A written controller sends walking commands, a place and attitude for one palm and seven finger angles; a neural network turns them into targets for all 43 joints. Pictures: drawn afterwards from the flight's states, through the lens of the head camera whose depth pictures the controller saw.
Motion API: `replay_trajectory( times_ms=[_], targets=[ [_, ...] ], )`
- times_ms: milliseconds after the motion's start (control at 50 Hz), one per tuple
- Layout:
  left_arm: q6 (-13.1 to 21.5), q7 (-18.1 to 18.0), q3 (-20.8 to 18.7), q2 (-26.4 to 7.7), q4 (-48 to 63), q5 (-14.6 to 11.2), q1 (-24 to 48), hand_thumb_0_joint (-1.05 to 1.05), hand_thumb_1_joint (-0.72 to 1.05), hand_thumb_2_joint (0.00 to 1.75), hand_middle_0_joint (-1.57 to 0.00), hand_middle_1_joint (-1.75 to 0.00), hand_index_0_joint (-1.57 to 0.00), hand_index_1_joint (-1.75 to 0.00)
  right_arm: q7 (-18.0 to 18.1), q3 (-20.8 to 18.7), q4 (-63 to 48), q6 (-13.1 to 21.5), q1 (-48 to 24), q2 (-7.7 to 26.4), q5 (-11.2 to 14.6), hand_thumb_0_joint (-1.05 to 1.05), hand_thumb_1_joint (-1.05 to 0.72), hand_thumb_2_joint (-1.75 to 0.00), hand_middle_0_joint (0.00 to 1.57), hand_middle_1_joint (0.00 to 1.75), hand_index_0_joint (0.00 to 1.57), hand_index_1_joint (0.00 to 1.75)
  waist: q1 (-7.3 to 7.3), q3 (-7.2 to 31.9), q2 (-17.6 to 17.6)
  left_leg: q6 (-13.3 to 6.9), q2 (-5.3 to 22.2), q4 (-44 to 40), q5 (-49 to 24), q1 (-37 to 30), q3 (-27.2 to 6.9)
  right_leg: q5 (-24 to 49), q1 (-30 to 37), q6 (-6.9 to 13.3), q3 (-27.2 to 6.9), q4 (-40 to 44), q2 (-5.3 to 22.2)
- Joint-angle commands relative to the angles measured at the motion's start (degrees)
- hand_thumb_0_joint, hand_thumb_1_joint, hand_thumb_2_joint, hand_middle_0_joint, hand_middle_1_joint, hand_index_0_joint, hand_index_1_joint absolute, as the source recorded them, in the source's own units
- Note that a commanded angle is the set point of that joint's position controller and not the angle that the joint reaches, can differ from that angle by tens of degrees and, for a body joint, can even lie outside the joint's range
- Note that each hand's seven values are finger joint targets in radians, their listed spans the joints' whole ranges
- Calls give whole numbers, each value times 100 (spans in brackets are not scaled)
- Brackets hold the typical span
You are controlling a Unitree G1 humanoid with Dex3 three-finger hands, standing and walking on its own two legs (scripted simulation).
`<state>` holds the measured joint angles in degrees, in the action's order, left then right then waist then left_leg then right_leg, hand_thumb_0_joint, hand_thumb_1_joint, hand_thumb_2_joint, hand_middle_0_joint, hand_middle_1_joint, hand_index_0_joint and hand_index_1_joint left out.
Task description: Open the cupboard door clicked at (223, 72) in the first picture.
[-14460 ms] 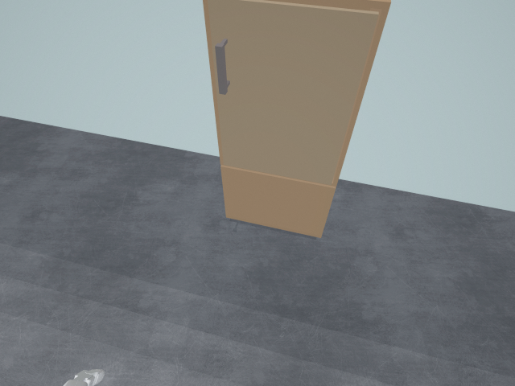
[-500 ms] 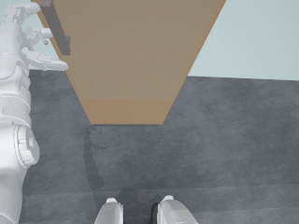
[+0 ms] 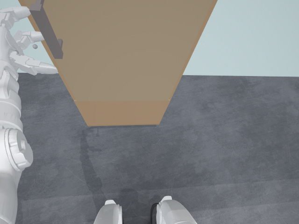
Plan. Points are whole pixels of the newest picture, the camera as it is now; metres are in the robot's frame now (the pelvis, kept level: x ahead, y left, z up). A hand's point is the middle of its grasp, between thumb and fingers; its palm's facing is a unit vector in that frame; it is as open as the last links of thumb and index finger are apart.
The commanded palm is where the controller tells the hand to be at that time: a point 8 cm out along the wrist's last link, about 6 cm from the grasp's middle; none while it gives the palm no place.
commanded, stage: move the hooked fingers beside the handle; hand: left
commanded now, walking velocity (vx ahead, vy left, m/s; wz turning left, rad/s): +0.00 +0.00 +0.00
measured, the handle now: (50, 29) +0.58 +0.21 +0.10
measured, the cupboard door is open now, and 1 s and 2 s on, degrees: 0 0 0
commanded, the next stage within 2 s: slide the fingers in behind the handle in 1.96 s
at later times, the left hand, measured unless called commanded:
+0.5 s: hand (29, 44) +0.53 +0.25 +0.10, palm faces +0.01 -1.00 -0.01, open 14.7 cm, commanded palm +0.52 +0.28 +0.09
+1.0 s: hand (20, 45) +0.52 +0.26 +0.10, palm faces -0.01 -1.00 -0.02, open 14.0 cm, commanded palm +0.51 +0.31 +0.09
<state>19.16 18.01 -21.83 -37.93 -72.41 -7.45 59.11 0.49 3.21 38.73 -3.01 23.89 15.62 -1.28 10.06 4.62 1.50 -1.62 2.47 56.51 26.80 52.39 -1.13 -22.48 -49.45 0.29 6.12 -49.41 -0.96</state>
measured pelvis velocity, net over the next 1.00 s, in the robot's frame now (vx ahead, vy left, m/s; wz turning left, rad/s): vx -0.01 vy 0.01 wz -0.04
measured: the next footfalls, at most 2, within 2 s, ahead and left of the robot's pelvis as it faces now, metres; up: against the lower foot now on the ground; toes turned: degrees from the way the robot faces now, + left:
none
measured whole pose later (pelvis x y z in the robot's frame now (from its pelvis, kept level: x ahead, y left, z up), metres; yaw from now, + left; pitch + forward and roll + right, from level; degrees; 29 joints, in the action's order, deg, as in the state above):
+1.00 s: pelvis -0.01 +0.01 +0.00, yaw -2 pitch +23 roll -5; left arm 17.4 26.6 -29.2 -47.0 -74.6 -4.5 58.7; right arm 2.4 4.7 34.3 -5.3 23.9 16.9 -0.1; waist 12.2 4.1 1.7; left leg -2.2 3.5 57.9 27.0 54.1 0.5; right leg -21.5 -51.7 -0.2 4.3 -50.2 -1.9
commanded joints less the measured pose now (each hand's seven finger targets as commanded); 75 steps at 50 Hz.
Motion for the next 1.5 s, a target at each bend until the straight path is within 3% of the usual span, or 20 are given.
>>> replay_trajectory(
  times_ms=[0, 80, 140, 180, 260, 380, 440, 520, 560, 620, 680, 740, 780, 820, 940, 1160, 1260, 1320, 1360, 1480],
  targets=[
    [412, 361, 127, -864, 1403, 93, 2906, 0, -50, 30, -30, -120, -30, -120, 96, -407, -155, 5, 1223, 1146, 19, 0, -90, -90, 20, 30, 20, 30, 434, 2820, 1332, 80, 5, -472, -3215, -2928, -444, 1900, 415, 107, -255, 353, -291],
    [361, 446, -39, -1089, 1242, 61, 2685, 0, -50, 30, -30, -120, -30, -120, 118, -389, -195, -41, 1236, 1169, 33, 0, -90, -90, 20, 30, 20, 30, 384, 2799, 1156, 68, 10, -451, -3247, -2768, -419, 2004, 547, 98, -267, 341, -300],
    [383, 483, -80, -1161, 1455, 46, 2791, 0, -50, 30, -30, -120, -30, -120, 132, -399, -213, -54, 1249, 1165, 29, 0, -90, -90, 20, 30, 20, 30, 359, 2989, 1469, 94, 25, -438, -3488, -3014, -433, 2041, 479, 101, -270, 324, -293],
    [321, 507, -86, -1151, 1281, 40, 2604, 0, -50, 30, -30, -120, -30, -120, 136, -397, -231, -74, 1256, 1170, 42, 0, -90, -90, 20, 30, 20, 30, 390, 2864, 1145, 69, 24, -436, -3423, -2848, -417, 2098, 556, 81, -263, 345, -307],
    [366, 556, -305, -1422, 1534, 27, 2480, 0, -50, 30, -30, -120, -30, -120, 131, -413, -273, -112, 1269, 1180, 33, 0, -90, -90, 20, 30, 20, 30, 262, 3155, 1418, 100, 42, -417, -3778, -3069, -403, 2249, 643, 88, -275, 323, -309],
    [266, 585, -464, -1758, 1111, 60, 2382, 0, -50, 30, -30, -120, -30, -120, 176, -354, -349, -175, 1215, 1220, 69, 0, -90, -90, 20, 30, 20, 30, 319, 2605, 1000, 32, 9, -478, -3124, -2453, -340, 2065, 744, 62, -289, 358, -311],
    [319, 619, -621, -1993, 1366, 85, 2424, 0, -50, 30, -30, -120, -30, -120, 191, -364, -389, -170, 1252, 1230, 55, 0, -90, -90, 20, 30, 20, 30, 214, 3017, 1392, 77, 20, -450, -3441, -2751, -363, 2152, 749, 81, -298, 295, -295],
    [313, 727, -580, -1838, 1400, 4, 2174, 0, -50, 30, -30, -120, -30, -120, 169, -378, -457, -206, 1258, 1207, 61, 0, -90, -90, 20, 30, 20, 30, 208, 3048, 1407, 87, 47, -411, -3826, -2908, -355, 2312, 719, 87, -284, 287, -326],
    [287, 734, -763, -2110, 1308, 0, 2124, 0, -50, 30, -30, -120, -30, -120, 183, -376, -479, -233, 1232, 1246, 75, 0, -90, -90, 20, 30, 20, 30, 183, 2920, 1149, 85, 55, -457, -3614, -2720, -376, 2224, 803, 61, -270, 299, -328],
    [279, 741, -920, -2295, 1319, -4, 2041, 0, -50, 30, -30, -120, -30, -120, 185, -373, -537, -233, 1217, 1263, 74, 0, -90, -90, 20, 30, 20, 30, 118, 2940, 1258, 61, 22, -465, -3497, -2588, -329, 2239, 912, 93, -288, 281, -322],
    [216, 706, -750, -2247, 1082, 79, 2224, 0, -50, 30, -30, -120, -30, -120, 211, -333, -532, -241, 1166, 1250, 101, 0, -90, -90, 20, 30, 20, 30, 241, 2484, 1093, 41, 18, -496, -2997, -2300, -312, 1949, 716, 41, -292, 336, -304],
    [306, 690, -983, -2528, 1308, 88, 2174, 0, -50, 30, -30, -120, -30, -120, 222, -353, -575, -206, 1197, 1267, 77, 0, -90, -90, 20, 30, 20, 30, 127, 3000, 1370, 88, 28, -462, -3345, -2619, -336, 2083, 824, 66, -306, 270, -306],
    [288, 735, -840, -2352, 1183, 70, 2193, 0, -50, 30, -30, -120, -30, -120, 214, -336, -565, -211, 1177, 1254, 92, 0, -90, -90, 20, 30, 20, 30, 201, 2794, 1241, 78, 27, -441, -3253, -2497, -314, 2059, 764, 47, -296, 287, -310],
    [250, 769, -1038, -2641, 1032, 80, 2036, 0, -50, 30, -30, -120, -30, -120, 243, -340, -598, -198, 1177, 1301, 98, 0, -90, -90, 20, 30, 20, 30, 163, 2739, 935, 22, 8, -446, -3015, -2202, -300, 2049, 957, 55, -327, 286, -317],
    [229, 862, -960, -2770, 1054, 127, 2396, 0, -50, 30, -30, -120, -30, -120, 294, -293, -594, -191, 1178, 1313, 114, 0, -90, -90, 20, 30, 20, 30, 223, 2770, 1257, 46, 26, -438, -2850, -2281, -336, 1795, 687, 48, -313, 269, -304],
    [88, 992, -883, -2999, 809, 183, 2768, 0, -50, 30, -30, -120, -30, -120, 376, -221, -525, -154, 1243, 1366, 131, 0, -90, -90, 20, 30, 20, 30, 405, 2687, 1265, 30, 60, -333, -2594, -2176, -402, 1456, 295, 21, -283, 268, -304],
    [89, 1020, -924, -2972, 1053, 166, 2725, 0, -50, 30, -30, -120, -30, -120, 356, -241, -495, -155, 1347, 1363, 92, 0, -90, -90, 20, 30, 20, 30, 319, 3132, 1586, 120, 90, -299, -3199, -2657, -497, 1654, 215, 42, -225, 204, -316],
    [-4, 1024, -852, -2775, 949, 127, 2589, 0, -50, 30, -30, -120, -30, -120, 323, -243, -487, -180, 1373, 1344, 93, 0, -90, -90, 20, 30, 20, 30, 355, 2957, 1454, 98, 90, -302, -3264, -2602, -476, 1696, 179, 44, -200, 230, -341],
    [-61, 987, -1140, -3187, 930, 177, 2469, 0, -50, 30, -30, -120, -30, -120, 319, -236, -546, -192, 1353, 1372, 96, 0, -90, -90, 20, 30, 20, 30, 234, 2986, 1419, 72, 61, -297, -3166, -2352, -410, 1809, 449, 32, -248, 225, -333],
    [12, 912, -1223, -3293, 1082, 237, 2305, 0, -50, 30, -30, -120, -30, -120, 282, -250, -618, -220, 1310, 1340, 101, 0, -90, -90, 20, 30, 20, 30, 215, 2968, 1415, 57, 55, -296, -3213, -2254, -327, 2013, 656, 24, -275, 225, -348]
  ],
)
